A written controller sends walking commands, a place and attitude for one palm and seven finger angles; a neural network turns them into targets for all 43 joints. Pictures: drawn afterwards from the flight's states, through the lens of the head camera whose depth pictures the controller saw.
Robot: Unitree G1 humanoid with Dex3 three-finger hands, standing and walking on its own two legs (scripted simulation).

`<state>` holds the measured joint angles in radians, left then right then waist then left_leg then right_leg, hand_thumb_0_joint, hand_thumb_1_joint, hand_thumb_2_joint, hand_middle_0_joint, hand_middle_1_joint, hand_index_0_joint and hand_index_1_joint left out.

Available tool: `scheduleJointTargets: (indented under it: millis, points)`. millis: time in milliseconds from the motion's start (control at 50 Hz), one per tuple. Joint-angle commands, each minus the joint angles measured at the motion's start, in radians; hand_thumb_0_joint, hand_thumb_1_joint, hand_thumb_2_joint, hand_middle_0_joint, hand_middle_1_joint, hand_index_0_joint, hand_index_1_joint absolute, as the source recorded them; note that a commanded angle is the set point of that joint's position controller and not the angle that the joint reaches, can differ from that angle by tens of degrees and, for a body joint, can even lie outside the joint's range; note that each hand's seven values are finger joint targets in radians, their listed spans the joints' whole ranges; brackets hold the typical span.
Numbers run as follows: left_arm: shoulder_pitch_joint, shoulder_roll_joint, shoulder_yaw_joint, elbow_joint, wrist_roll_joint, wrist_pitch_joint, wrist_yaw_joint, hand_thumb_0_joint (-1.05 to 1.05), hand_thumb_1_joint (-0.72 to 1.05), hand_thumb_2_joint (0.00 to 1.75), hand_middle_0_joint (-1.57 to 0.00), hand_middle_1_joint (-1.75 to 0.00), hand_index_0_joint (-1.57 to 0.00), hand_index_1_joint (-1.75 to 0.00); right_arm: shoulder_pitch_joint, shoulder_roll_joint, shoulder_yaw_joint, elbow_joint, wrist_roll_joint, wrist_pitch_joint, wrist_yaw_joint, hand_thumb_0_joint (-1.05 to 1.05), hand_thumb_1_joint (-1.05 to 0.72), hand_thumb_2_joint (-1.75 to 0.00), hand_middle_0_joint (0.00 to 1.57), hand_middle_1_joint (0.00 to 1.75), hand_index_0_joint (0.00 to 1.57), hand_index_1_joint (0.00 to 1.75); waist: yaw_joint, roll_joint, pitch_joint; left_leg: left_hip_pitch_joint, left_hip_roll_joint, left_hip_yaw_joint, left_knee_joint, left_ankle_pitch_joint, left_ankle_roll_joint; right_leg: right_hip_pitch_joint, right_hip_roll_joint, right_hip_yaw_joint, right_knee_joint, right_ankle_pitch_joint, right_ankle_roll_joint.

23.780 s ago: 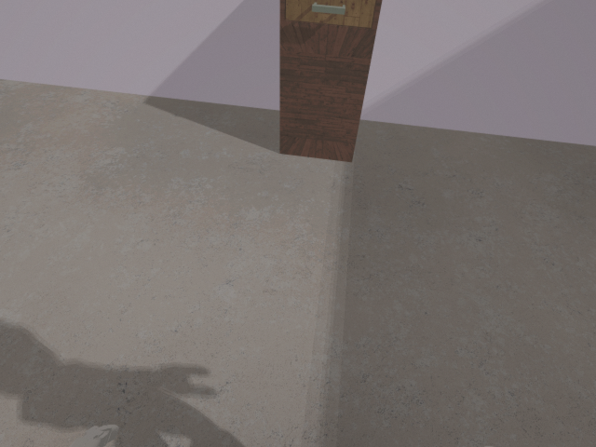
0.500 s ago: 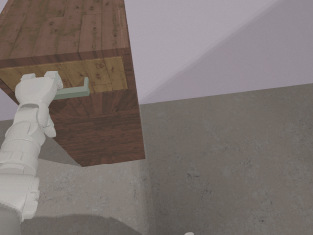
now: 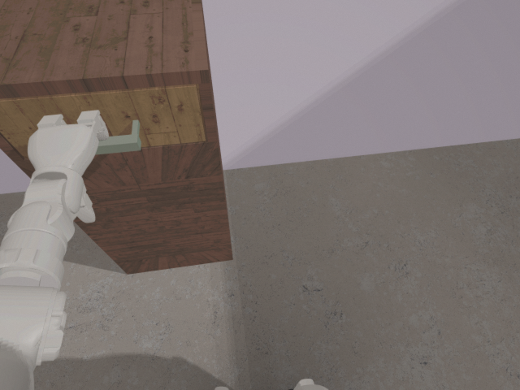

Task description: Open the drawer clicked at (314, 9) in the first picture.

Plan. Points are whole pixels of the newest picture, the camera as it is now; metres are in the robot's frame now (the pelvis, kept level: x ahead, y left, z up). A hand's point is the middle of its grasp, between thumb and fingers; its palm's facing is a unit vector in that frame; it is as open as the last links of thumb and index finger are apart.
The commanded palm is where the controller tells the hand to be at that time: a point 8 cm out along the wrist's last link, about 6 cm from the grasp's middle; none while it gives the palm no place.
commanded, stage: lower the fingers behind the handle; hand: left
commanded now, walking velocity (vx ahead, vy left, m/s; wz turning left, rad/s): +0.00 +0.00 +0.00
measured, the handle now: (102, 137) +0.53 +0.29 +0.03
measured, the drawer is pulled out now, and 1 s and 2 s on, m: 0.00 0.00 0.00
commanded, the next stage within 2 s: lift the fingers back up to retry in 0.78 s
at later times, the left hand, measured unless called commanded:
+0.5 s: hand (82, 169) +0.45 +0.30 +0.04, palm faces -0.01 +0.03 -1.00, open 14.0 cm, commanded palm +0.43 +0.29 +0.06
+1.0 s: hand (81, 166) +0.46 +0.30 +0.05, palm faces -0.03 +0.03 -1.00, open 13.8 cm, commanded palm +0.44 +0.29 +0.08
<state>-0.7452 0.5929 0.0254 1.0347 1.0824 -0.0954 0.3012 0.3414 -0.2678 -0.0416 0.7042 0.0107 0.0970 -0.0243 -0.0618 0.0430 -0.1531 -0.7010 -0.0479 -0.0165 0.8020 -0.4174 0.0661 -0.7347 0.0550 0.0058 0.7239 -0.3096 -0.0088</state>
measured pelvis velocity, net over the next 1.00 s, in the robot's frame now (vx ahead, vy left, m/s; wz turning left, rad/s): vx -0.02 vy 0.00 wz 0.00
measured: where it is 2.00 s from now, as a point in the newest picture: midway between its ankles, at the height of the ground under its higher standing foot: outside the picture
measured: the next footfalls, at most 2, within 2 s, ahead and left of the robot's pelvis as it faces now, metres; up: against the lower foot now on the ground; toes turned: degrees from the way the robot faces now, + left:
none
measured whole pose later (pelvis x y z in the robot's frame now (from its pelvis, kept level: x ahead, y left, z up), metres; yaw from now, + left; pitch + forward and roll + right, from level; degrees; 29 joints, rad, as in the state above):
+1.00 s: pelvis -0.02 +0.00 -0.01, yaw +0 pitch +21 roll -2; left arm -0.85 0.66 0.00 1.09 1.07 -0.09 0.26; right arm 0.38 -0.27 -0.01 0.67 0.03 0.08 -0.05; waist -0.09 0.04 -0.15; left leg -0.83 -0.05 -0.01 0.90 -0.42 0.06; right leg -0.87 0.06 0.00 0.81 -0.31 -0.01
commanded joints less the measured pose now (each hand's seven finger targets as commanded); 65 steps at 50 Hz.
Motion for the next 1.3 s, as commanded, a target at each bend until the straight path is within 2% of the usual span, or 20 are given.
scheduleJointTargets:
  millis: [0, 60, 200, 320, 380, 440, 460, 540, 580, 620, 700, 760, 800, 840, 920, 1060, 1100, 1180, 1220, 1280]
  points:
    - [-0.346, 0.264, 0.052, -0.111, 0.007, 0.009, 0.006, 0.00, -0.50, 0.30, -0.30, -1.20, -0.30, -1.20, 0.100, -0.169, -0.052, -0.063, -0.003, -0.019, -0.024, 0.00, -0.90, -0.90, 0.20, 0.30, 0.20, 0.30, -0.020, 0.027, -0.298, 0.175, 0.033, -0.019, -0.093, 0.388, -0.032, 0.183, 0.007, -0.017, -0.053, 0.208, -0.039]
    - [-0.340, 0.232, 0.018, -0.081, 0.008, 0.008, -0.003, 0.00, -0.50, 0.30, -0.30, -1.20, -0.30, -1.20, 0.109, -0.166, -0.049, -0.068, -0.001, -0.025, -0.025, 0.00, -0.90, -0.90, 0.20, 0.30, 0.20, 0.30, -0.033, 0.019, -0.274, 0.157, 0.033, -0.018, -0.086, 0.352, -0.029, 0.152, 0.007, -0.020, -0.049, 0.187, -0.036]
    - [-0.282, 0.274, 0.052, -0.047, -0.001, -0.004, -0.021, 0.00, -0.50, 0.30, -0.30, -1.20, -0.30, -1.20, 0.121, -0.170, -0.043, -0.076, -0.003, -0.017, -0.028, 0.00, -0.90, -0.90, 0.20, 0.30, 0.20, 0.30, -0.015, -0.025, -0.308, 0.082, 0.021, 0.001, -0.063, 0.334, -0.019, 0.204, 0.004, -0.003, -0.029, 0.235, -0.034]
    - [-0.236, 0.224, 0.012, -0.021, 0.010, -0.003, -0.019, 0.00, -0.50, 0.30, -0.30, -1.20, -0.30, -1.20, 0.124, -0.168, -0.046, -0.082, 0.002, -0.015, -0.025, 0.00, -0.90, -0.90, 0.20, 0.30, 0.20, 0.30, -0.025, -0.024, -0.271, 0.066, 0.025, 0.001, -0.047, 0.316, -0.022, 0.144, 0.006, -0.010, -0.017, 0.210, -0.032]
    - [-0.259, 0.235, 0.010, -0.004, 0.007, 0.011, -0.015, 0.00, -0.50, 0.30, -0.30, -1.20, -0.30, -1.20, 0.125, -0.175, -0.042, -0.083, 0.006, -0.017, -0.026, 0.00, -0.90, -0.90, 0.20, 0.30, 0.20, 0.30, -0.035, -0.042, -0.238, 0.027, 0.021, 0.003, -0.046, 0.246, -0.017, 0.125, 0.005, -0.007, -0.021, 0.162, -0.030]
    - [-0.301, 0.283, 0.032, -0.001, 0.009, 0.022, -0.015, 0.00, -0.50, 0.30, -0.30, -1.20, -0.30, -1.20, 0.133, -0.178, -0.038, -0.080, 0.006, -0.016, -0.031, 0.00, -0.90, -0.90, 0.20, 0.30, 0.20, 0.30, -0.036, -0.045, -0.269, 0.014, 0.020, -0.002, -0.043, 0.232, -0.015, 0.136, 0.002, -0.005, -0.012, 0.151, -0.028]
    - [-0.301, 0.249, 0.003, 0.003, 0.007, 0.026, -0.019, 0.00, -0.50, 0.30, -0.30, -1.20, -0.30, -1.20, 0.133, -0.175, -0.038, -0.085, 0.008, -0.019, -0.031, 0.00, -0.90, -0.90, 0.20, 0.30, 0.20, 0.30, -0.043, -0.033, -0.266, 0.022, 0.019, 0.000, -0.044, 0.229, -0.017, 0.126, 0.002, -0.008, -0.015, 0.145, -0.028]
    - [-0.306, 0.253, 0.002, 0.011, -0.002, 0.031, -0.030, 0.00, -0.50, 0.30, -0.30, -1.20, -0.30, -1.20, 0.140, -0.175, -0.034, -0.085, 0.009, -0.018, -0.032, 0.00, -0.90, -0.90, 0.20, 0.30, 0.20, 0.30, -0.041, -0.027, -0.276, 0.021, 0.018, 0.001, -0.040, 0.222, -0.016, 0.126, 0.002, -0.008, -0.014, 0.138, -0.026]
    - [-0.314, 0.295, 0.028, 0.017, -0.003, 0.030, -0.035, 0.00, -0.50, 0.30, -0.30, -1.20, -0.30, -1.20, 0.137, -0.180, -0.030, -0.084, 0.009, -0.019, -0.034, 0.00, -0.90, -0.90, 0.20, 0.30, 0.20, 0.30, -0.038, -0.038, -0.266, -0.001, 0.019, -0.002, -0.042, 0.199, -0.015, 0.129, 0.001, -0.005, -0.013, 0.123, -0.025]
    - [-0.331, 0.254, -0.012, 0.019, -0.001, 0.029, -0.043, 0.00, -0.50, 0.30, -0.30, -1.20, -0.30, -1.20, 0.140, -0.176, -0.029, -0.090, 0.013, -0.021, -0.036, 0.00, -0.90, -0.90, 0.20, 0.30, 0.20, 0.30, -0.052, -0.021, -0.248, 0.004, 0.019, -0.005, -0.044, 0.185, -0.015, 0.104, 0.001, -0.010, -0.017, 0.103, -0.026]
    - [-0.338, 0.289, 0.017, 0.027, -0.001, 0.026, -0.047, 0.00, -0.50, 0.30, -0.30, -1.20, -0.30, -1.20, 0.143, -0.184, -0.026, -0.090, 0.012, -0.024, -0.038, 0.00, -0.90, -0.90, 0.20, 0.30, 0.20, 0.30, -0.045, -0.039, -0.251, -0.008, 0.020, -0.009, -0.043, 0.159, -0.013, 0.094, 0.002, -0.010, -0.014, 0.071, -0.029]
    - [-0.343, 0.245, -0.022, 0.036, 0.001, 0.027, -0.052, 0.00, -0.50, 0.30, -0.30, -1.20, -0.30, -1.20, 0.149, -0.178, -0.026, -0.094, 0.014, -0.031, -0.038, 0.00, -0.90, -0.90, 0.20, 0.30, 0.20, 0.30, -0.057, -0.020, -0.234, -0.002, 0.021, -0.012, -0.042, 0.145, -0.015, 0.063, 0.002, -0.017, -0.013, 0.053, -0.028]
    - [-0.360, 0.291, 0.013, 0.026, 0.001, 0.023, -0.054, 0.00, -0.50, 0.30, -0.30, -1.20, -0.30, -1.20, 0.151, -0.185, -0.026, -0.088, 0.013, -0.031, -0.040, 0.00, -0.90, -0.90, 0.20, 0.30, 0.20, 0.30, -0.053, -0.037, -0.260, -0.007, 0.025, -0.012, -0.036, 0.152, -0.013, 0.077, 0.001, -0.013, -0.006, 0.062, -0.027]
    - [-0.360, 0.270, -0.011, 0.045, 0.001, 0.029, -0.056, 0.00, -0.50, 0.30, -0.30, -1.20, -0.30, -1.20, 0.156, -0.182, -0.024, -0.093, 0.016, -0.031, -0.042, 0.00, -0.90, -0.90, 0.20, 0.30, 0.20, 0.30, -0.064, -0.040, -0.241, -0.014, 0.023, -0.016, -0.037, 0.140, -0.013, 0.061, 0.002, -0.015, -0.009, 0.051, -0.026]
    - [-0.399, 0.286, 0.013, -0.044, -0.002, 0.018, -0.050, 0.00, -0.50, 0.30, -0.30, -1.20, -0.30, -1.20, 0.162, -0.176, -0.033, -0.093, 0.012, -0.034, -0.039, 0.00, -0.90, -0.90, 0.20, 0.30, 0.20, 0.30, -0.045, 0.023, -0.338, 0.074, 0.030, -0.021, -0.042, 0.210, -0.019, 0.086, 0.003, -0.018, -0.005, 0.082, -0.028]
    - [-0.463, 0.347, 0.057, -0.106, -0.017, 0.006, -0.044, 0.00, -0.50, 0.30, -0.30, -1.20, -0.30, -1.20, 0.143, -0.175, -0.029, -0.086, 0.015, -0.038, -0.047, 0.00, -0.90, -0.90, 0.20, 0.30, 0.20, 0.30, -0.045, 0.023, -0.314, 0.104, 0.033, -0.028, -0.079, 0.220, -0.016, 0.138, 0.003, -0.014, -0.042, 0.090, -0.025]
    - [-0.478, 0.387, 0.095, -0.154, -0.017, -0.008, -0.042, 0.00, -0.50, 0.30, -0.30, -1.20, -0.30, -1.20, 0.139, -0.178, -0.031, -0.085, 0.009, -0.037, -0.047, 0.00, -0.90, -0.90, 0.20, 0.30, 0.20, 0.30, -0.028, 0.049, -0.359, 0.143, 0.034, -0.030, -0.085, 0.275, -0.021, 0.168, 0.003, -0.015, -0.040, 0.123, -0.030]
    - [-0.468, 0.348, 0.078, -0.197, -0.019, -0.025, -0.035, 0.00, -0.50, 0.30, -0.30, -1.20, -0.30, -1.20, 0.129, -0.167, -0.037, -0.086, 0.010, -0.041, -0.045, 0.00, -0.90, -0.90, 0.20, 0.30, 0.20, 0.30, -0.030, 0.075, -0.349, 0.213, 0.039, -0.035, -0.094, 0.355, -0.031, 0.164, 0.007, -0.024, -0.053, 0.155, -0.031]
    - [-0.494, 0.358, 0.092, -0.260, -0.022, -0.043, -0.029, 0.00, -0.50, 0.30, -0.30, -1.20, -0.30, -1.20, 0.128, -0.167, -0.043, -0.085, 0.004, -0.043, -0.043, 0.00, -0.90, -0.90, 0.20, 0.30, 0.20, 0.30, -0.022, 0.124, -0.398, 0.280, 0.043, -0.045, -0.093, 0.439, -0.044, 0.170, 0.009, -0.027, -0.050, 0.182, -0.034]
    - [-0.460, 0.359, 0.114, -0.288, -0.033, -0.041, -0.022, 0.00, -0.50, 0.30, -0.30, -1.20, -0.30, -1.20, 0.120, -0.166, -0.047, -0.085, 0.003, -0.038, -0.038, 0.00, -0.90, -0.90, 0.20, 0.30, 0.20, 0.30, -0.010, 0.124, -0.417, 0.334, 0.048, -0.049, -0.090, 0.558, -0.056, 0.187, 0.011, -0.034, -0.052, 0.225, -0.032]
